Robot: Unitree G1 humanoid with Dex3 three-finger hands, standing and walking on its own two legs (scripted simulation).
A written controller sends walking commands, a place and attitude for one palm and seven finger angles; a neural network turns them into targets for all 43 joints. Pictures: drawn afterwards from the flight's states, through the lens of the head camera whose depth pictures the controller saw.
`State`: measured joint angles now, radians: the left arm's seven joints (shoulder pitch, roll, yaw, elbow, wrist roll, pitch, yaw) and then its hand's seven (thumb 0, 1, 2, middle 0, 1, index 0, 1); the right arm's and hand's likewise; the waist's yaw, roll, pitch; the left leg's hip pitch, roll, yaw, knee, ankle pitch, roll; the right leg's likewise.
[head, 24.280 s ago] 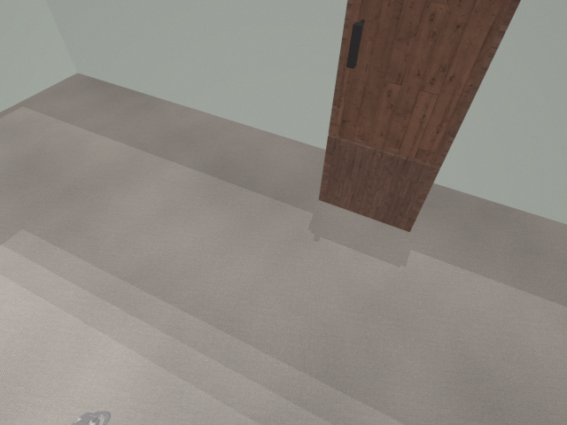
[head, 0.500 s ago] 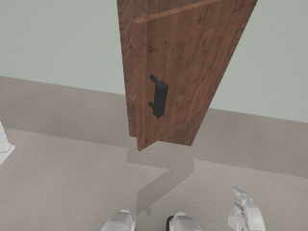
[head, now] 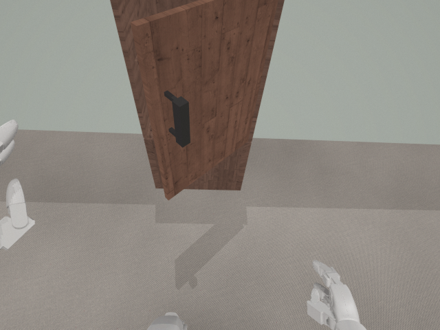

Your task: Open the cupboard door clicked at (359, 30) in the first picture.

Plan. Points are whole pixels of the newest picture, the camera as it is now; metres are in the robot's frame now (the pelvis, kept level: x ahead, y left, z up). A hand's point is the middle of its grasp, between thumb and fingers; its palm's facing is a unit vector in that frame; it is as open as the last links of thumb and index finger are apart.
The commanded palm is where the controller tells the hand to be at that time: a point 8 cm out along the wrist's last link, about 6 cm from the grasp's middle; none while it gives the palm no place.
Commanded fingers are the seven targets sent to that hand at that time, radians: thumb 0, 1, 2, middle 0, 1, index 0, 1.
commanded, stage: stop stepping back and stand still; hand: left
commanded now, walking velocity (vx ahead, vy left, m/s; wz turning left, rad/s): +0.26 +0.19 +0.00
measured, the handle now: (176, 118) +0.55 +0.15 +0.03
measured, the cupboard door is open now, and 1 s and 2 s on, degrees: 44 44 44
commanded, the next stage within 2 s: let the arm hang, fingers relaxed in 1.00 s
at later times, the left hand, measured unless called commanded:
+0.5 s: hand out of the picture +0.13 +0.26 +0.16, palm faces +0.48 -0.76 -0.43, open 7.4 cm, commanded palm +0.07 +0.29 +0.18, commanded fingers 0.00 0.90 0.90 -0.20 -0.30 -0.20 -0.30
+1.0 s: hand out of the picture +0.10 +0.28 +0.16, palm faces +0.43 -0.77 -0.46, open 7.4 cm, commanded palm +0.04 +0.32 +0.18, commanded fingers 0.00 0.90 0.90 -0.20 -0.30 -0.20 -0.30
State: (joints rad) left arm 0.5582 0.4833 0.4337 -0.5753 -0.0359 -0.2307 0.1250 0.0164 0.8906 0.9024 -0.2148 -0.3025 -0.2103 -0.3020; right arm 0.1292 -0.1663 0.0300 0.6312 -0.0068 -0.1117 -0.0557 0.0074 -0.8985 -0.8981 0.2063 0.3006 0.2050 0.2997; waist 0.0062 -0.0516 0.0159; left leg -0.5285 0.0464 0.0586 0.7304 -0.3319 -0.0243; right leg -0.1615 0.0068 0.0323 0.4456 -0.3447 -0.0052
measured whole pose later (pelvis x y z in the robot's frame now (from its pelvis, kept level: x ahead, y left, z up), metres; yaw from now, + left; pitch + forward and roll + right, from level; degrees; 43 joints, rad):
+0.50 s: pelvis -0.06 -0.01 +0.00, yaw +2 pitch +1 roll +1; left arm 0.51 0.37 0.39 -0.39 -0.01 -0.23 0.16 0.02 0.89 0.90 -0.22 -0.30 -0.21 -0.30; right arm 0.31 -0.22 0.00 0.69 -0.01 -0.13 -0.09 0.01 -0.90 -0.90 0.20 0.30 0.20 0.30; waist 0.00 -0.01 -0.06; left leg -0.30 0.04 0.04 0.60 -0.31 0.03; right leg -0.22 0.00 -0.05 0.50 -0.30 -0.04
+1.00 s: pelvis -0.09 +0.01 +0.00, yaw +1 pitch -1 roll +0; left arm 0.54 0.38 0.39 -0.44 -0.03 -0.21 0.14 0.02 0.89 0.90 -0.22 -0.30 -0.21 -0.30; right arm 0.21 -0.20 0.02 0.63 0.00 -0.14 -0.08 0.01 -0.90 -0.90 0.20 0.30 0.20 0.30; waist 0.01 0.00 0.03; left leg -0.25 0.04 0.06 0.46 -0.21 0.00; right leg -0.22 -0.01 -0.03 0.45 -0.22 0.00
